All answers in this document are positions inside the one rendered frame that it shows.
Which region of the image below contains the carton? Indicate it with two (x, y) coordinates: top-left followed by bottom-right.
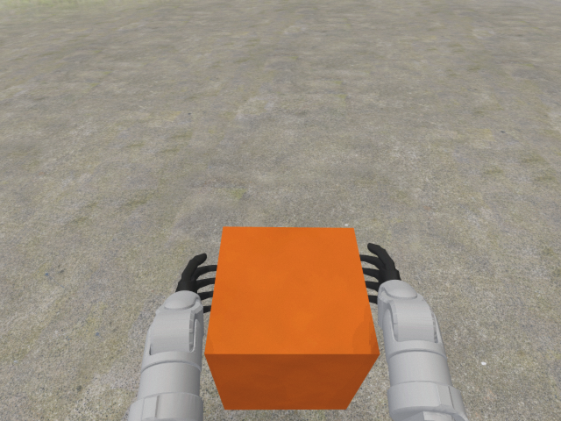
(204, 226), (380, 410)

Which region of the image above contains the left robot hand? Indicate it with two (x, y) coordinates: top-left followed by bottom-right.
(175, 253), (217, 313)

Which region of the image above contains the robot right forearm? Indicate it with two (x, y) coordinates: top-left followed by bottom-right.
(377, 280), (469, 421)

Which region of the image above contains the right robot hand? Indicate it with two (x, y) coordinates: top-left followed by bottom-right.
(359, 243), (401, 305)

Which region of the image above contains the robot left forearm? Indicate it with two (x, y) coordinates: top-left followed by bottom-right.
(128, 290), (204, 421)

